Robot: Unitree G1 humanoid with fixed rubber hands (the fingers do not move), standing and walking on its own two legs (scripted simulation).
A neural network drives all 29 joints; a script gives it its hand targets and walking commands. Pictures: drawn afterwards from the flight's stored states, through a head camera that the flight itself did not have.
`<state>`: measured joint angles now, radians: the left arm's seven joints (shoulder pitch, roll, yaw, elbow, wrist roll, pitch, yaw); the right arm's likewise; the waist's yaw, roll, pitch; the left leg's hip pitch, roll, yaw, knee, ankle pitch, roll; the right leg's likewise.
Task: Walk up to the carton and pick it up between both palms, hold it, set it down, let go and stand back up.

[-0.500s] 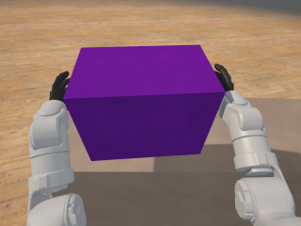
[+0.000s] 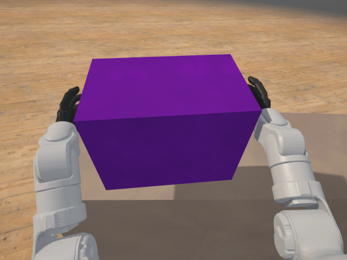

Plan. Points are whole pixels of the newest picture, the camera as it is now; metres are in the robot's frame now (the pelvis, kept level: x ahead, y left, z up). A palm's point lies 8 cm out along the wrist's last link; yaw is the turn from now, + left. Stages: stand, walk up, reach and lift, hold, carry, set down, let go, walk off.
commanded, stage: hold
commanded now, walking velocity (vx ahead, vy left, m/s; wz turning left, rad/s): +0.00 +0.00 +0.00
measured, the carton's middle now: (166, 123) +0.39 +0.00 +0.17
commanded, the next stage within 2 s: none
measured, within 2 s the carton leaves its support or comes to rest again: neither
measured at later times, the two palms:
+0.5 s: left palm (64, 121) +0.34 +0.21 +0.21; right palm (257, 106) +0.35 -0.20 +0.24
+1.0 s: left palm (66, 122) +0.34 +0.20 +0.21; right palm (258, 108) +0.35 -0.20 +0.23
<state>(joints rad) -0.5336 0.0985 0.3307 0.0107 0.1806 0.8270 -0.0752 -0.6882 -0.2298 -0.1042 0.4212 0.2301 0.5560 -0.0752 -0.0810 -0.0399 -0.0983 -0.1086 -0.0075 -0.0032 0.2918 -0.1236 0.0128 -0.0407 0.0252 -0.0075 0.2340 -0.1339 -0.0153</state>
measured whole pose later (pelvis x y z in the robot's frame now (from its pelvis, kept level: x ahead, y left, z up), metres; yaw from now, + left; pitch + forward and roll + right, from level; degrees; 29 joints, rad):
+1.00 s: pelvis -0.01 +0.00 +0.00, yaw +0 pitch -3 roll -1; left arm -0.59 0.12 0.36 0.09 0.18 0.82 -0.09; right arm -0.73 -0.22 -0.11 0.47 0.21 0.56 -0.08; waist -0.07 -0.04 -0.10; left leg -0.11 -0.01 0.00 0.28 -0.11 0.01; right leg -0.05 0.03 -0.01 0.24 -0.13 -0.02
